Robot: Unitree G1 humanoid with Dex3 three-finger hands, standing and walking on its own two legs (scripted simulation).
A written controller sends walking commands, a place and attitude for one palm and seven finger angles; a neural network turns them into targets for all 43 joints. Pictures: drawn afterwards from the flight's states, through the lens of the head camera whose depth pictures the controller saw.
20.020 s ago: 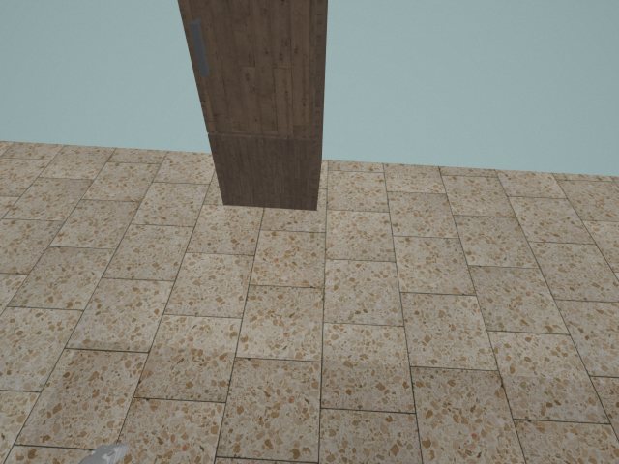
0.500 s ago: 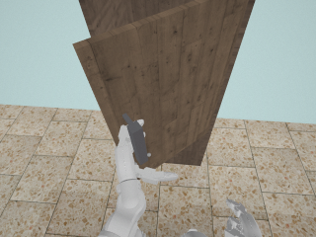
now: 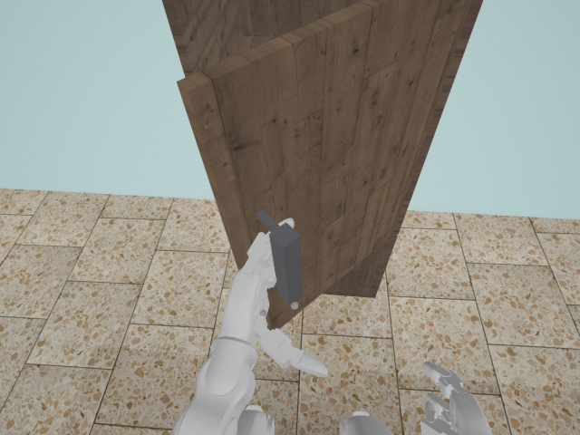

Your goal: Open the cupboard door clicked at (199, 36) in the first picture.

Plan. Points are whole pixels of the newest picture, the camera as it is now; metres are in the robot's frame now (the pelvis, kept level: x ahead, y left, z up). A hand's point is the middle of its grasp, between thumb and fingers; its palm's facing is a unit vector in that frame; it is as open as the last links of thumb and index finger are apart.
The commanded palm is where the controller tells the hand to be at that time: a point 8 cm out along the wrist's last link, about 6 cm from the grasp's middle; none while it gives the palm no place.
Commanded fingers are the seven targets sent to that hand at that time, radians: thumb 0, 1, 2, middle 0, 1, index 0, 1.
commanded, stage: slide the hand sideways off the handle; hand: left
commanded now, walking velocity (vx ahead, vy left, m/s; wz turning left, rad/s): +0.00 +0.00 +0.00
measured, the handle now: (278, 258) +0.34 +0.03 +0.05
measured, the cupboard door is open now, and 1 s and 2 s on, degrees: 46 45 45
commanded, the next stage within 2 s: draw the hand back to the body in 0.90 s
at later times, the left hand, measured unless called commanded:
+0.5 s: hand (264, 333) +0.24 +0.04 +0.05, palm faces -0.13 -0.99 +0.00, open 16.0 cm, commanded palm +0.22 +0.11 +0.05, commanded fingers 0.00 -0.50 0.30 -0.15 -0.30 -0.15 -0.30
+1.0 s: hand (216, 361) +0.21 +0.10 +0.05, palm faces -0.09 -1.00 -0.03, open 16.2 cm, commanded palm +0.19 +0.15 +0.05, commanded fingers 0.00 -0.50 0.30 -0.15 -0.30 -0.15 -0.30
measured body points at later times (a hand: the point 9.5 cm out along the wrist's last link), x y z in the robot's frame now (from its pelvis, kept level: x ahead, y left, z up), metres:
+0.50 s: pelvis +0.02 -0.01 -0.01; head +0.07 -0.02 +0.44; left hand +0.24 +0.10 +0.06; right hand +0.20 -0.22 -0.09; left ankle +0.03 +0.11 -0.66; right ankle +0.02 -0.11 -0.66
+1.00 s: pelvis +0.01 -0.02 -0.02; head +0.07 -0.04 +0.43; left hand +0.21 +0.15 +0.06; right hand +0.20 -0.25 -0.10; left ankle +0.03 +0.11 -0.66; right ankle +0.02 -0.11 -0.66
